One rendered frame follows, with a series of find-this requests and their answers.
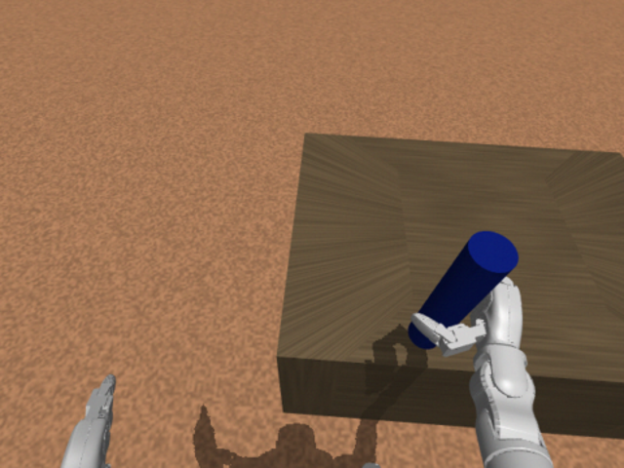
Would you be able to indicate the right robot hand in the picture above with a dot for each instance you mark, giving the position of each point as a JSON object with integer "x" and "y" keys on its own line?
{"x": 498, "y": 318}

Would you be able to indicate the left robot hand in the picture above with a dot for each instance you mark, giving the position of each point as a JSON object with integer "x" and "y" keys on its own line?
{"x": 89, "y": 440}

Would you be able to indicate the right robot arm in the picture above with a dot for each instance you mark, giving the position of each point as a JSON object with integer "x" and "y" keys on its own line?
{"x": 503, "y": 393}

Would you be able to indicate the can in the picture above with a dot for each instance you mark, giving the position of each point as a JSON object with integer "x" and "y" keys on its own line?
{"x": 483, "y": 263}

